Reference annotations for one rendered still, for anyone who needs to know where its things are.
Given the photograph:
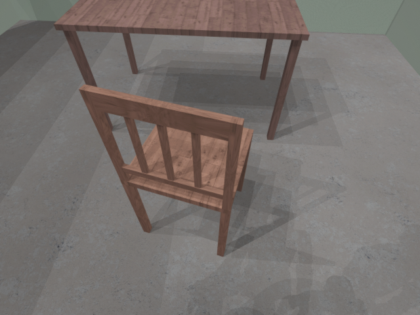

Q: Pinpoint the table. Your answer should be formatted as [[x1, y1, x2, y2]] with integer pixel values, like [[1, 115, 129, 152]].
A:
[[54, 0, 310, 140]]

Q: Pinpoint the chair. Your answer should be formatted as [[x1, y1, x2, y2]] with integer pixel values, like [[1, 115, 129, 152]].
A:
[[79, 84, 254, 257]]

